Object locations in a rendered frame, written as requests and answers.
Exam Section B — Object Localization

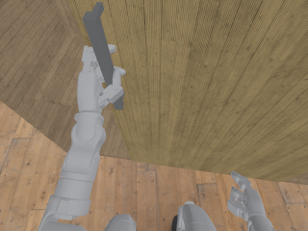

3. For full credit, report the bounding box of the right robot forearm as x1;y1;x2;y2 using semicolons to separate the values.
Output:
247;215;276;231

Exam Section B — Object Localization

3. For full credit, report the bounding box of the right robot hand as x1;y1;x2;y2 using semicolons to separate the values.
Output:
227;171;267;222

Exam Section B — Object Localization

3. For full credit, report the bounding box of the handle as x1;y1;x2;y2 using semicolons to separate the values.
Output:
82;2;125;111

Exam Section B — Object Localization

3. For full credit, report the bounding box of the right robot thigh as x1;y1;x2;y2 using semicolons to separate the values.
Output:
177;204;217;231

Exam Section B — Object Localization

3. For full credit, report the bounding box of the left robot upper arm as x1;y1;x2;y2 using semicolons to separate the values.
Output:
40;221;87;231

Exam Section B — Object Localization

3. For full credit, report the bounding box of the left robot forearm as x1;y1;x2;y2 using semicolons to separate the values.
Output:
37;111;106;231

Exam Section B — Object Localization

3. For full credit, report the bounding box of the left robot hand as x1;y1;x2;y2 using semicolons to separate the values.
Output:
77;44;126;114

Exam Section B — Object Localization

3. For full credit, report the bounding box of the robot thigh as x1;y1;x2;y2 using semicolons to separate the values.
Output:
177;204;217;231
104;214;137;231

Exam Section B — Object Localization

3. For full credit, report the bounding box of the left robot thigh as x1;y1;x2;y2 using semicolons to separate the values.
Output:
104;214;137;231

